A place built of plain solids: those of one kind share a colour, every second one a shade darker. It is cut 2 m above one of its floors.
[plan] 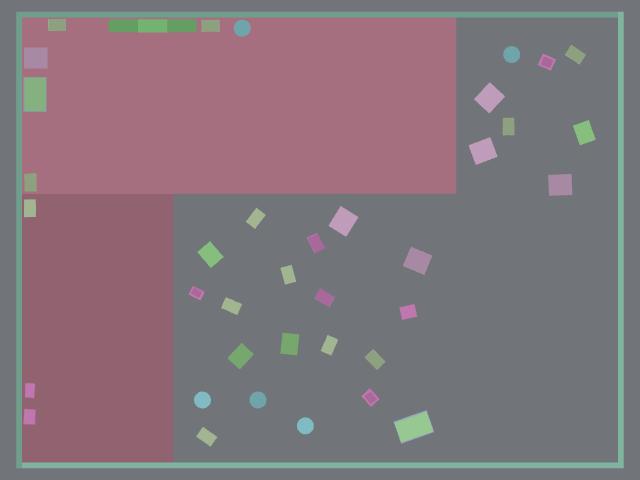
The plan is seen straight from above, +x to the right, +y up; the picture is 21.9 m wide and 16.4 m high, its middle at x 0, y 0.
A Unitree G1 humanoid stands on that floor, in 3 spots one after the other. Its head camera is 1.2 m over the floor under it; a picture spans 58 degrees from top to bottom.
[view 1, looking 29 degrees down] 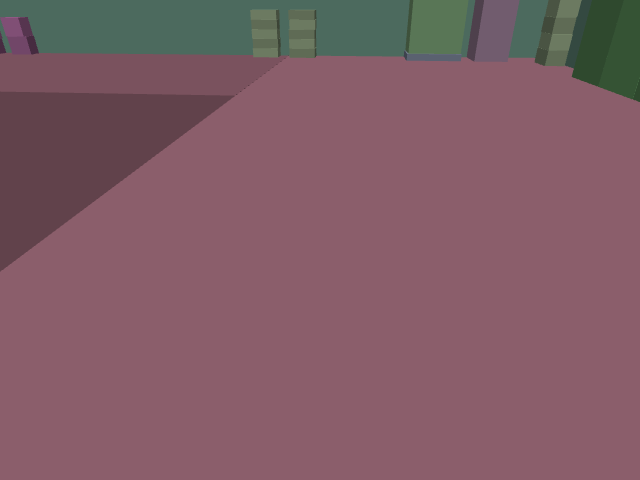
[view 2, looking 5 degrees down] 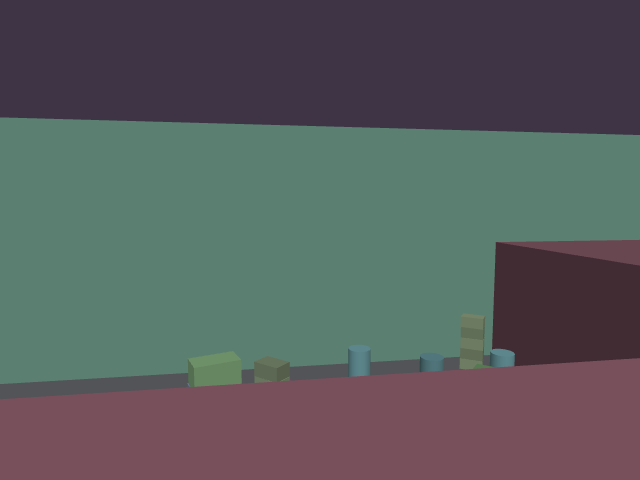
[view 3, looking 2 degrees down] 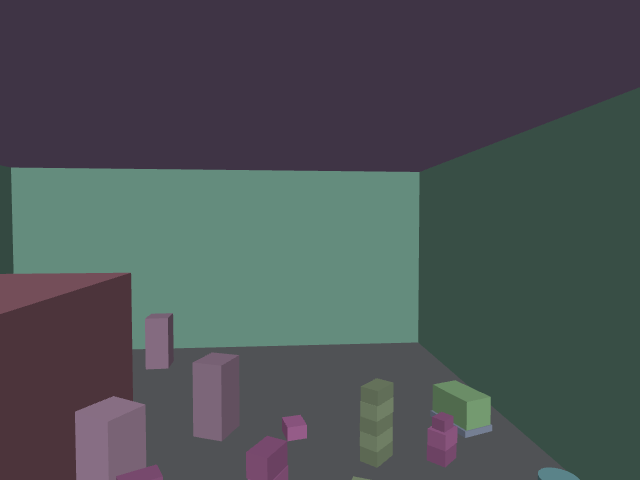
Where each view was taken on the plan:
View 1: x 1.29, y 3.34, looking -175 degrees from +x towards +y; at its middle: floor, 2.48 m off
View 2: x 2.25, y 4.40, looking -99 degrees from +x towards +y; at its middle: wall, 12.20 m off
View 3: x -6.55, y -2.20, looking -5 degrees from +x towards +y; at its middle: wall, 16.81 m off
